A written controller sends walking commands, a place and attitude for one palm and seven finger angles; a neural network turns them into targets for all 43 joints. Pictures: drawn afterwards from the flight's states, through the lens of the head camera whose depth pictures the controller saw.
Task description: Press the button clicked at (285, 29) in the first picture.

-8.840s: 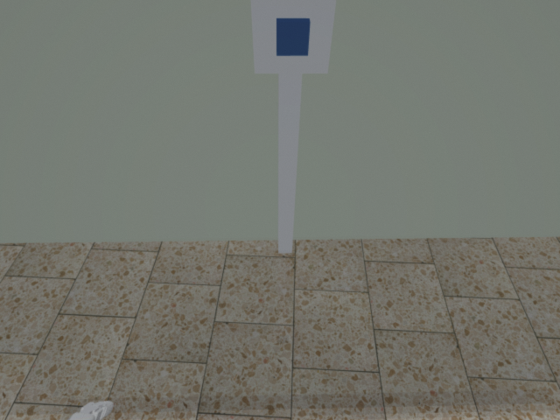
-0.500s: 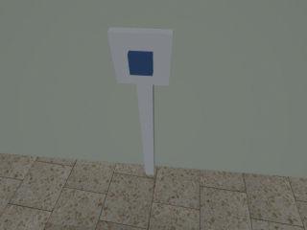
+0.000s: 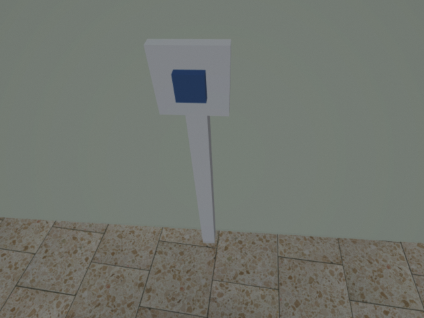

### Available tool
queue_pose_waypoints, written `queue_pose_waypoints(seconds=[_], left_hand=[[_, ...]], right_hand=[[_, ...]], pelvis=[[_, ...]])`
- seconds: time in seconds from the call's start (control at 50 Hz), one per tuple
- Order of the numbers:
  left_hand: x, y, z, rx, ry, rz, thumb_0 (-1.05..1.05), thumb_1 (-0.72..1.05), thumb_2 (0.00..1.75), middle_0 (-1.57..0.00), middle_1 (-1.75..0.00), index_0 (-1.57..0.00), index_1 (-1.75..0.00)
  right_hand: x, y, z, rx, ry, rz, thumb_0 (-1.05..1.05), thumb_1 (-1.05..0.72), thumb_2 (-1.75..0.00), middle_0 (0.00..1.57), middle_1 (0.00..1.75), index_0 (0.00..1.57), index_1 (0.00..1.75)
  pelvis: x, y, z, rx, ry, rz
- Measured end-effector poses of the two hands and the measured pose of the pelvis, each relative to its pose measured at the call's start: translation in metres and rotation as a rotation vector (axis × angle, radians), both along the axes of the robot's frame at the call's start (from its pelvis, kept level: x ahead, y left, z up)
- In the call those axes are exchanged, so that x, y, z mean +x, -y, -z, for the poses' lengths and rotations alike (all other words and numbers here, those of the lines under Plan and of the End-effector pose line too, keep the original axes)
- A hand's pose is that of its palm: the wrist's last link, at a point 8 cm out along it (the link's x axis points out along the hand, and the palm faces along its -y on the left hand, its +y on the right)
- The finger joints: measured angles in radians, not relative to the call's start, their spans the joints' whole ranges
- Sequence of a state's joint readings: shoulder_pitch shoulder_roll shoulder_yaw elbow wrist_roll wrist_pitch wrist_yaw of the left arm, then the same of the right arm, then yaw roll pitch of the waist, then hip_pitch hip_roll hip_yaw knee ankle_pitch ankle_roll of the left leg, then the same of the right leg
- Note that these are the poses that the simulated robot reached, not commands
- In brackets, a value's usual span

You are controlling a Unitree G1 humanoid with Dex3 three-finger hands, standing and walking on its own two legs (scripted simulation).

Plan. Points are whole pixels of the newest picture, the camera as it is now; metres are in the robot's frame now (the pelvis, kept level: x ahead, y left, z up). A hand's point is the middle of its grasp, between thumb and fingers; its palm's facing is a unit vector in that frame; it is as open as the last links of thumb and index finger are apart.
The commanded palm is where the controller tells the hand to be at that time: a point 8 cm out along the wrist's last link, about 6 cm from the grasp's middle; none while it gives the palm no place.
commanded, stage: look again from close up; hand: left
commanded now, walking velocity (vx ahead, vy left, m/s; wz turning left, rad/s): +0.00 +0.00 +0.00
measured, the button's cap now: (190, 86) +0.56 +0.08 +0.16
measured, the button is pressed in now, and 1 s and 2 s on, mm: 0 0 0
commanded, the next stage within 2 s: shuffle to correct the standing spot in 0.10 s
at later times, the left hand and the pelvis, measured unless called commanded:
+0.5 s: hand out of the picture +0.01 +0.14 -0.18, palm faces +0.03 -0.98 -0.19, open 7.4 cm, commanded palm none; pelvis +0.04 -0.03 -0.01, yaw +0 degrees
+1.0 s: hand out of the picture +0.15 +0.10 -0.17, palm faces +0.03 -0.98 -0.17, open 7.4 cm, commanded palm none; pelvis +0.10 -0.08 +0.00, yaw -1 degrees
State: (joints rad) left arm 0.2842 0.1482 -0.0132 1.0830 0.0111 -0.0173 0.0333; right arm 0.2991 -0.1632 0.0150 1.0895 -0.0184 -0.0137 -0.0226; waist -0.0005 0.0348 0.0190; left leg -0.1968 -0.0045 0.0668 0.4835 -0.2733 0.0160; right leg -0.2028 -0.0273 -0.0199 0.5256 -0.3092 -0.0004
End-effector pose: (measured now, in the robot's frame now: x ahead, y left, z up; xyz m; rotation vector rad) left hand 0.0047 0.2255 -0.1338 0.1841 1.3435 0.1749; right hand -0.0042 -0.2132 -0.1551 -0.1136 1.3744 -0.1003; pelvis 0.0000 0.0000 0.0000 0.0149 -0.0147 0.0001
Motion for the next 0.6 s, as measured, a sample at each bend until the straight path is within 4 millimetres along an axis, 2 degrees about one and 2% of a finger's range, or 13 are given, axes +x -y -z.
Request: queue_pose_waypoints(seconds=[0.28, 0.48, 0.54, 0.6], left_hand=[[-0.002, 0.018, 0.007, -0.039, -0.043, -0.012, 0.00, 0.91, 0.90, -0.20, -0.30, -0.20, -0.30], [0.004, 0.034, 0.016, -0.051, -0.093, -0.025, 0.00, 0.90, 0.90, -0.20, -0.30, -0.20, -0.30], [0.008, 0.040, 0.017, -0.047, -0.083, -0.050, 0.00, 0.90, 0.90, -0.20, -0.30, -0.20, -0.30], [0.006, 0.047, 0.018, -0.051, -0.089, -0.083, 0.00, 0.90, 0.90, -0.20, -0.30, -0.20, -0.30]], right_hand=[[0.015, 0.016, -0.006, -0.033, -0.012, -0.004, 0.00, -0.91, -0.90, 0.20, 0.30, 0.20, 0.30], [0.027, 0.038, 0.002, -0.050, -0.032, 0.026, 0.00, -0.91, -0.90, 0.20, 0.30, 0.20, 0.30], [0.035, 0.049, 0.004, -0.064, -0.053, 0.015, 0.00, -0.91, -0.90, 0.20, 0.30, 0.20, 0.30], [0.056, 0.056, -0.001, -0.083, -0.054, -0.009, 0.00, -0.91, -0.90, 0.20, 0.30, 0.20, 0.30]], pelvis=[[0.010, 0.011, -0.001, 0.000, -0.011, 0.004], [0.033, 0.030, 0.009, 0.000, -0.032, 0.009], [0.042, 0.038, 0.012, -0.013, -0.040, -0.008], [0.051, 0.041, 0.010, -0.017, -0.040, -0.018]])
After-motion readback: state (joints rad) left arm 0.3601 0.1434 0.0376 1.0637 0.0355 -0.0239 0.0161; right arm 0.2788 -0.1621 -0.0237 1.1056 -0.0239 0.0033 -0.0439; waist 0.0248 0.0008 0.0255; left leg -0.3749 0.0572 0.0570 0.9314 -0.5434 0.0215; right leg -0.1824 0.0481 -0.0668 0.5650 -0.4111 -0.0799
